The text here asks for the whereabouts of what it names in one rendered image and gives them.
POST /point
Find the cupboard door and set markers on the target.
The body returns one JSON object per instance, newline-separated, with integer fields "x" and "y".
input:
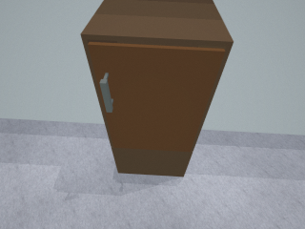
{"x": 159, "y": 92}

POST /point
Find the handle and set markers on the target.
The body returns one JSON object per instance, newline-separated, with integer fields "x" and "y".
{"x": 105, "y": 90}

